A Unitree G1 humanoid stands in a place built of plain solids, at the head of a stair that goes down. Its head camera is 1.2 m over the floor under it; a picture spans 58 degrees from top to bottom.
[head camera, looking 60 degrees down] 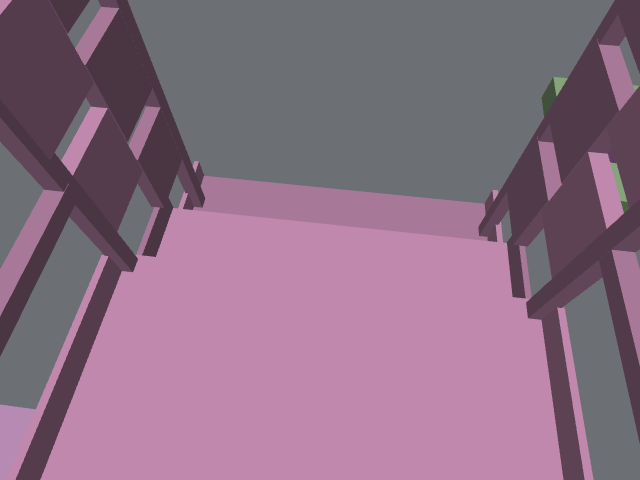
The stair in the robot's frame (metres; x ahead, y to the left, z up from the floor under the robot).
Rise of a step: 0.18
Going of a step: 0.30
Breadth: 1.30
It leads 7 degrees to the right of straight ahead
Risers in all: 3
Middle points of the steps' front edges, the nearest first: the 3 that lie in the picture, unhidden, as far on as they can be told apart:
0.57 -0.02 0.00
0.86 -0.06 -0.18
1.16 -0.10 -0.36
